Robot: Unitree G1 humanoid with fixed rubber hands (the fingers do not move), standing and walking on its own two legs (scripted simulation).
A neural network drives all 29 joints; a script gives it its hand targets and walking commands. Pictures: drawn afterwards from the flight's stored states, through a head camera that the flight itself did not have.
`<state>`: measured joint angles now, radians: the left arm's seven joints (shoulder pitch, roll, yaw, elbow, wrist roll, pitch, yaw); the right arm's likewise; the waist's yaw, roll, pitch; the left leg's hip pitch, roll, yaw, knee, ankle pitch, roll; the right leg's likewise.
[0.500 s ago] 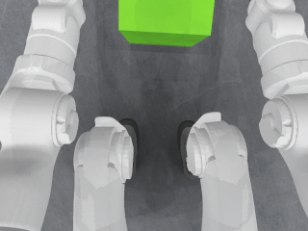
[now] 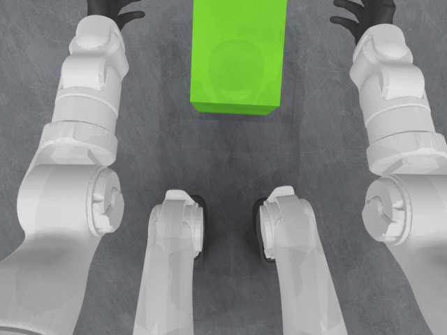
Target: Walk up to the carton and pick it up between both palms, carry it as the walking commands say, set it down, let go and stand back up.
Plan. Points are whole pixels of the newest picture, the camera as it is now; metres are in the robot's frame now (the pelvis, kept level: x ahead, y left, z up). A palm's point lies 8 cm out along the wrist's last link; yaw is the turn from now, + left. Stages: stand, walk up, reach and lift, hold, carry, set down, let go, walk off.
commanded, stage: set down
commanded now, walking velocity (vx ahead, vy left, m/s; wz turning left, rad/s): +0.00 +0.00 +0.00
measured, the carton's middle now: (236, 55) +0.59 -0.02 -0.38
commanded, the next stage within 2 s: let go in 0.72 s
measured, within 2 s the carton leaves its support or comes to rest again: neither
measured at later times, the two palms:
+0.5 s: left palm out of the picture +0.56 +0.17 +0.05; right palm out of the picture +0.53 -0.21 +0.05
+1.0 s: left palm out of the picture +0.50 +0.18 +0.09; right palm out of the picture +0.49 -0.21 +0.09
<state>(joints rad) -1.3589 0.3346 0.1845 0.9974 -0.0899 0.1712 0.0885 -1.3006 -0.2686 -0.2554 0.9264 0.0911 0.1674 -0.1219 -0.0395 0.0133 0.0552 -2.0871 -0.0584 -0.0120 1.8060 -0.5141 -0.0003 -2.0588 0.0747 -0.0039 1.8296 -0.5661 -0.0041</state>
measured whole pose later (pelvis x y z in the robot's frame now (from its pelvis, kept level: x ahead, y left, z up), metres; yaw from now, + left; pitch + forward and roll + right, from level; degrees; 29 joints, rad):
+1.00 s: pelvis +0.06 +0.00 +0.22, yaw +1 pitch +41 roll +0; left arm -0.83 0.12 0.28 0.67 0.17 0.14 0.07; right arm -0.79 -0.17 -0.32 0.67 -0.14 0.12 0.02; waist -0.03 0.02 -0.01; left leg -1.31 -0.06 -0.05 0.84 -0.25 0.00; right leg -1.29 0.05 0.03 0.87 -0.29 -0.01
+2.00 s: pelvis +0.10 +0.01 +0.29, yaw +0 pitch -6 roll +0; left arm 0.22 0.21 0.03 0.42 0.01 0.15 -0.06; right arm 0.21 -0.20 -0.05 0.41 -0.02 0.17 0.08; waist -0.01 -0.01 0.13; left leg -0.09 -0.05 -0.04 0.46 -0.26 0.03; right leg -0.06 0.03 0.07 0.47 -0.30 -0.01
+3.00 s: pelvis +0.12 +0.00 +0.30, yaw +1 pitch -2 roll +0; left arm 0.16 0.35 0.03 0.89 0.03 0.00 0.02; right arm 0.14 -0.36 -0.01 0.90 -0.03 -0.01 -0.03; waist 0.00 0.00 0.01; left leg -0.12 -0.04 -0.05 0.40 -0.25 0.02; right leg -0.09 0.04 0.06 0.38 -0.27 -0.02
